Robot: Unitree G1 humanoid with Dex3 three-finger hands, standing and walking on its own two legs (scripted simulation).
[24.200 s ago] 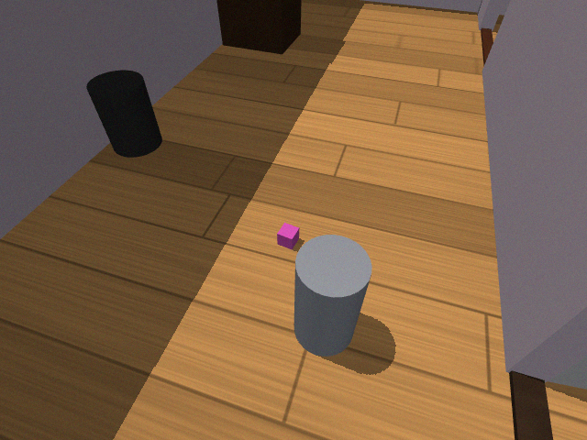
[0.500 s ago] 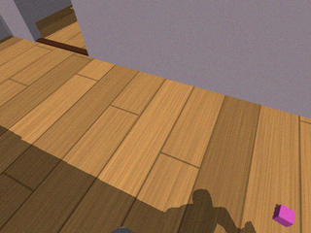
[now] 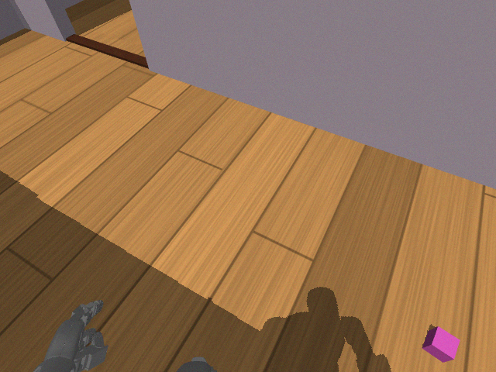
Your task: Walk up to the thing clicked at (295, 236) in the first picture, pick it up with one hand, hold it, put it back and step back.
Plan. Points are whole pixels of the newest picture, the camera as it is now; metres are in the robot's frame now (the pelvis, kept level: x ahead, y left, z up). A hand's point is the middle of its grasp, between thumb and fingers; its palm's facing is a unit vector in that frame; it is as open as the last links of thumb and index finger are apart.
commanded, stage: walk up
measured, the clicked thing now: (440, 344) +0.27 -0.67 -0.72
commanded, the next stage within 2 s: none
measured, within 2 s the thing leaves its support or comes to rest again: neither
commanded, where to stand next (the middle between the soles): +0.09 +0.05 m, yaw +67 degrees
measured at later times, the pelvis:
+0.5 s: pelvis +0.01 +0.00 +0.00, yaw +24 degrees
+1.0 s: pelvis +0.05 -0.03 +0.00, yaw +47 degrees
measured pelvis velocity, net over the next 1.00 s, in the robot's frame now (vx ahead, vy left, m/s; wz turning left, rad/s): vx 0.05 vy -0.03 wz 0.82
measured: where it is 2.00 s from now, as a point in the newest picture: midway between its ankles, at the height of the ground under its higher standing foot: outside the picture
